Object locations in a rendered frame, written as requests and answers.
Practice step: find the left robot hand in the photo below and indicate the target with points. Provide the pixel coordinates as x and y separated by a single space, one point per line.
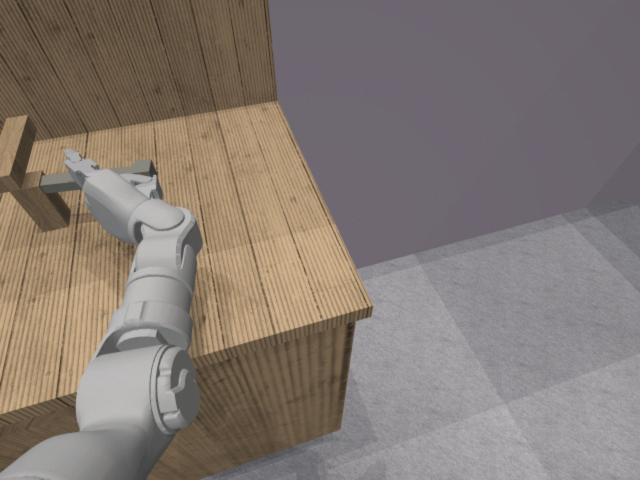
111 198

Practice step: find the left robot forearm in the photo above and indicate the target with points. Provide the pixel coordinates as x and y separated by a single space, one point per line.
156 305

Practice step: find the robot left upper arm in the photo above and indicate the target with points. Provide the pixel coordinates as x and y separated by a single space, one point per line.
131 404

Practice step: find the counter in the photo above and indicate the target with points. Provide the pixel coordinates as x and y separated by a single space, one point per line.
189 84

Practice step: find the tap lever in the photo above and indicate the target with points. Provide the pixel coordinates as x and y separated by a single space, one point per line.
64 182

